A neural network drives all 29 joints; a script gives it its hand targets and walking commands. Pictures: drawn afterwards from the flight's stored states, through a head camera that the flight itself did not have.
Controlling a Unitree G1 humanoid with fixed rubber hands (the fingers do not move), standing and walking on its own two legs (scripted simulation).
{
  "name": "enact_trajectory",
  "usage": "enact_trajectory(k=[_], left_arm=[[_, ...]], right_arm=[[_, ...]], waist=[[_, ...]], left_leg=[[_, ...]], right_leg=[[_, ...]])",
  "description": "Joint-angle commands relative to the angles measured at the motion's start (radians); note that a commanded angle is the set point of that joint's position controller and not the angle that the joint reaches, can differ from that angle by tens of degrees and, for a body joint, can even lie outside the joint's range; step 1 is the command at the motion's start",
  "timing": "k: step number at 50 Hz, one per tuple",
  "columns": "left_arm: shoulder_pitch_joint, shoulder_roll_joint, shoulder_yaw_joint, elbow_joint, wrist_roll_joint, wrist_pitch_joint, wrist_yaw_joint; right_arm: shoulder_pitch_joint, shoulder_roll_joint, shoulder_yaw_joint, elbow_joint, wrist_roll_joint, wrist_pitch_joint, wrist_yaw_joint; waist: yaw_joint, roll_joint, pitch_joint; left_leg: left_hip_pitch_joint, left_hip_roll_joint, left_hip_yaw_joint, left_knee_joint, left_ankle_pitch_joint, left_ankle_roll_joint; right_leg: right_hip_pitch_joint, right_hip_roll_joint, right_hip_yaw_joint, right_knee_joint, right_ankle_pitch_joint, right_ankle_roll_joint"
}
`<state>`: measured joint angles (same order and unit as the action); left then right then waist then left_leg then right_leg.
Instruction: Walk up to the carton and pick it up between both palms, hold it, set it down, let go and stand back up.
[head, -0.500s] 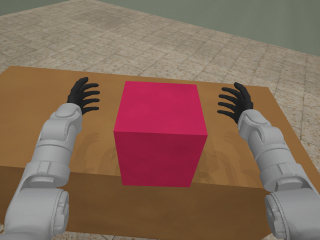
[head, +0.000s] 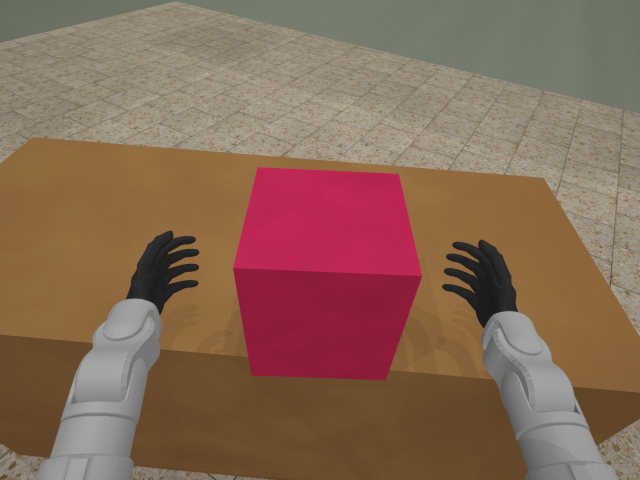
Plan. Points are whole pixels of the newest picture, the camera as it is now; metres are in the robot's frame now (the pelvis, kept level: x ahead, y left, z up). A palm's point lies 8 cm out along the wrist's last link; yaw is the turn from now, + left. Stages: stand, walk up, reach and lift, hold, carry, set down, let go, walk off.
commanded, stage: set down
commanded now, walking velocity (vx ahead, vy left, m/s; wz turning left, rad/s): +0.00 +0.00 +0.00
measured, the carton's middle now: (323, 276) +0.42 +0.03 +0.03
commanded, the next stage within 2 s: let go in 1.76 s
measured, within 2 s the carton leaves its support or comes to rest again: neither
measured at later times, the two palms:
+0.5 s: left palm (134, 395) +0.23 +0.24 +0.02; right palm (491, 400) +0.25 -0.19 +0.02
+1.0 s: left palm (144, 422) +0.21 +0.24 -0.02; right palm (493, 440) +0.22 -0.20 -0.02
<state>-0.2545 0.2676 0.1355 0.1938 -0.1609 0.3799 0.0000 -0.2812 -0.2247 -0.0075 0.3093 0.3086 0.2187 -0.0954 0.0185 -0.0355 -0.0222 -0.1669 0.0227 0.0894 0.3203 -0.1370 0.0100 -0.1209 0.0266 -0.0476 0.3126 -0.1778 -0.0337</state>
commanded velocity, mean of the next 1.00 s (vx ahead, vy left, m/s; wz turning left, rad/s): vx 0.00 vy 0.00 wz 0.00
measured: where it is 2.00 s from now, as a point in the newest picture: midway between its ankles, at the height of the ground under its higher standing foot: outside the picture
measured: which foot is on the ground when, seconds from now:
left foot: down 0.00-1.00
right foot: down 0.00-1.00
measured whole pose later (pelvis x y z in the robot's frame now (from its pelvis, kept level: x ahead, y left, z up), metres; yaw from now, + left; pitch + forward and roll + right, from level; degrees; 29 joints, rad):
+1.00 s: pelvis +0.02 +0.00 +0.00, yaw +0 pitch -3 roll +0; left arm 0.18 0.26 -0.02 0.41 -0.16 -0.14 0.00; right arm 0.22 -0.15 0.02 0.40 0.15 -0.17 -0.03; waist 0.03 -0.02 0.02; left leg -0.11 0.02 0.09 0.34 -0.18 0.01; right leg -0.07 0.02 -0.04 0.33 -0.22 -0.04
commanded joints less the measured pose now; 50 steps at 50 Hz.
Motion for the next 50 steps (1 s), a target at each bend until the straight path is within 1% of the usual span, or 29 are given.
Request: enact_trajectory(k=[1,2,4,6,8,11,14,19,22,25,30,33,35,37,38,39,40,41,42,43,44,45,46,47,48,49,50], left_arm=[[-0.044,0.059,0.06,-0.225,0.046,-0.081,-0.015],[-0.011,0.047,0.047,-0.218,0.047,-0.082,-0.018],[-0.024,0.064,0.033,-0.267,0.031,-0.11,-0.014],[-0.026,0.083,0.005,-0.295,0.004,-0.158,0.001],[-0.003,0.1,-0.024,-0.302,-0.027,-0.215,0.017],[0.057,0.121,-0.052,-0.268,-0.063,-0.303,0.03],[0.124,0.129,-0.068,-0.198,-0.076,-0.379,0.029],[0.237,0.12,-0.1,-0.101,-0.072,-0.481,0.017],[0.301,0.111,-0.114,-0.084,-0.06,-0.535,0.012],[0.357,0.106,-0.122,-0.093,-0.046,-0.58,0.011],[0.424,0.102,-0.129,-0.094,-0.029,-0.65,0.021],[0.417,0.106,-0.134,-0.07,-0.029,-0.663,0.027],[0.393,0.111,-0.139,-0.057,-0.034,-0.645,0.031],[0.39,0.113,-0.144,-0.055,-0.038,-0.62,0.036],[0.318,0.116,-0.142,-0.073,-0.056,-0.623,0.042],[0.316,0.117,-0.136,-0.071,-0.06,-0.626,0.046],[0.317,0.131,-0.136,-0.068,-0.058,-0.628,0.047],[0.333,0.115,-0.132,-0.022,-0.051,-0.619,0.043],[0.345,0.105,-0.144,-0.011,-0.04,-0.611,0.04],[0.355,0.086,-0.146,0.01,-0.043,-0.6,0.037],[0.378,0.081,-0.145,0.077,-0.021,-0.58,0.024],[0.392,0.091,-0.132,0.095,-0.011,-0.57,0.012],[0.399,0.081,-0.119,0.112,-0.004,-0.563,0.006],[0.428,0.074,-0.115,0.138,-0.002,-0.546,-0.002],[0.425,0.075,-0.105,0.128,0.01,-0.533,-0.009],[0.422,0.06,-0.123,0.115,0.01,-0.526,-0.013],[0.424,0.065,-0.096,0.112,0.024,-0.518,-0.01]], right_arm=[[-0.02,-0.062,-0.015,-0.224,-0.004,-0.066,0.002],[0.007,-0.053,-0.011,-0.235,-0.015,-0.072,0.002],[0.019,-0.048,-0.039,-0.306,-0.041,-0.092,0.005],[0.037,-0.036,-0.066,-0.369,-0.071,-0.113,0.017],[0.068,-0.033,-0.077,-0.409,-0.089,-0.132,0.031],[0.139,-0.031,-0.07,-0.403,-0.093,-0.16,0.046],[0.215,-0.022,-0.056,-0.348,-0.09,-0.189,0.052],[0.326,-0.018,-0.033,-0.269,-0.088,-0.264,0.06],[0.38,-0.015,-0.025,-0.25,-0.091,-0.321,0.062],[0.427,-0.01,-0.017,-0.244,-0.095,-0.375,0.066],[0.483,0.0,-0.005,-0.217,-0.102,-0.453,0.076],[0.474,0.006,-0.003,-0.179,-0.118,-0.471,0.08],[0.451,0.009,-0.005,-0.157,-0.132,-0.462,0.08],[0.446,0.013,-0.004,-0.145,-0.139,-0.45,0.08],[0.423,0.001,-0.045,-0.171,-0.135,-0.454,0.07],[0.427,0.002,-0.044,-0.179,-0.134,-0.457,0.068],[0.416,0.016,-0.039,-0.168,-0.13,-0.457,0.066],[0.436,0.018,-0.027,-0.109,-0.129,-0.449,0.072],[0.427,0.002,-0.03,-0.101,-0.139,-0.448,0.078],[0.427,0.014,-0.028,-0.093,-0.14,-0.443,0.078],[0.454,0.018,-0.019,-0.037,-0.159,-0.432,0.075],[0.447,0.011,-0.007,-0.048,-0.169,-0.427,0.072],[0.436,0.018,-0.003,-0.036,-0.159,-0.428,0.068],[0.45,0.012,0.003,-0.03,-0.165,-0.428,0.066],[0.452,0.016,0.017,-0.02,-0.162,-0.421,0.065],[0.453,0.004,0.014,-0.012,-0.164,-0.427,0.067],[0.447,0.001,0.014,-0.031,-0.178,-0.431,0.068]], waist=[[0.024,0.06,-0.19],[0.021,0.063,-0.151],[0.013,0.067,-0.129],[0.014,0.069,-0.139],[0.021,0.066,-0.171],[0.034,0.05,-0.2],[0.041,0.032,-0.19],[0.036,0.027,-0.157],[0.029,0.035,-0.137],[0.026,0.048,-0.116],[0.027,0.06,-0.082],[0.026,0.064,-0.058],[0.025,0.066,-0.049],[0.026,0.061,-0.051],[0.008,0.082,-0.045],[0.011,0.075,-0.074],[0.011,0.071,-0.075],[0.015,0.093,-0.067],[0.006,0.084,-0.066],[0.004,0.052,-0.046],[0.0,0.044,-0.017],[0.004,0.018,0.003],[0.029,0.012,-0.005],[0.033,-0.001,0.01],[0.038,-0.002,0.01],[0.027,0.013,-0.02],[0.035,0.011,-0.038]], left_leg=[[0.267,-0.034,-0.062,0.026,0.353,-0.037],[0.271,-0.031,-0.062,0.024,0.339,-0.039],[0.249,-0.03,-0.06,0.011,0.243,-0.032],[0.222,-0.026,-0.06,-0.006,0.154,-0.021],[0.212,-0.022,-0.064,-0.01,0.12,-0.012],[0.205,-0.015,-0.073,-0.003,0.134,-0.002],[0.201,-0.011,-0.086,0.004,0.166,0.004],[0.215,-0.009,-0.108,0.023,0.247,-0.003],[0.22,-0.009,-0.116,0.036,0.296,-0.014],[0.219,-0.007,-0.119,0.044,0.323,-0.025],[0.209,-0.001,-0.113,0.049,0.307,-0.034],[0.192,0.004,-0.102,0.036,0.229,-0.028],[0.174,0.009,-0.092,0.021,0.162,-0.021],[0.164,0.011,-0.084,0.012,0.133,-0.017],[0.144,-0.004,-0.095,0.018,0.139,-0.03],[0.154,-0.003,-0.088,0.03,0.171,-0.03],[0.142,-0.008,-0.085,0.033,0.14,-0.022],[0.152,-0.006,-0.084,0.026,0.121,-0.026],[0.175,0.0,-0.085,0.021,0.114,-0.029],[0.171,-0.004,-0.085,0.022,0.136,-0.027],[0.187,-0.006,-0.094,0.017,0.118,-0.029],[0.185,-0.007,-0.091,0.012,0.112,-0.025],[0.183,-0.012,-0.085,0.015,0.128,-0.022],[0.179,-0.012,-0.09,0.013,0.144,-0.022],[0.185,-0.01,-0.082,0.012,0.171,-0.021],[0.208,-0.009,-0.078,0.016,0.178,-0.028],[0.219,-0.015,-0.069,0.023,0.205,-0.028]], right_leg=[[-0.023,0.007,0.063,-0.089,0.127,0.005],[-0.049,0.007,0.059,-0.093,0.119,0.004],[-0.09,-0.002,0.06,-0.101,0.044,0.01],[-0.118,-0.014,0.064,-0.097,-0.012,0.016],[-0.132,-0.023,0.073,-0.088,-0.029,0.016],[-0.134,-0.034,0.09,-0.081,-0.019,0.014],[-0.131,-0.043,0.104,-0.086,-0.013,0.011],[-0.121,-0.043,0.111,-0.098,0.021,-0.002],[-0.107,-0.038,0.107,-0.096,0.056,-0.011],[-0.093,-0.033,0.101,-0.088,0.081,-0.017],[-0.08,-0.035,0.097,-0.071,0.083,-0.022],[-0.088,-0.045,0.099,-0.068,0.035,-0.023],[-0.093,-0.054,0.101,-0.067,-0.006,-0.023],[-0.086,-0.058,0.101,-0.064,-0.016,-0.02],[-0.088,-0.048,0.107,-0.072,-0.004,-0.014],[-0.073,-0.05,0.11,-0.065,0.038,-0.016],[-0.069,-0.053,0.111,-0.055,0.022,-0.012],[-0.07,-0.053,0.108,-0.056,0.001,-0.017],[-0.086,-0.046,0.102,-0.057,-0.016,-0.019],[-0.101,-0.049,0.101,-0.061,0.002,-0.017],[-0.087,-0.05,0.098,-0.077,-0.015,-0.02],[-0.084,-0.053,0.103,-0.083,-0.009,-0.012],[-0.084,-0.054,0.1,-0.081,0.001,-0.009],[-0.062,-0.046,0.092,-0.078,0.016,-0.012],[-0.051,-0.048,0.103,-0.08,0.04,-0.01],[-0.055,-0.041,0.095,-0.076,0.044,-0.011],[-0.056,-0.041,0.094,-0.073,0.073,-0.006]])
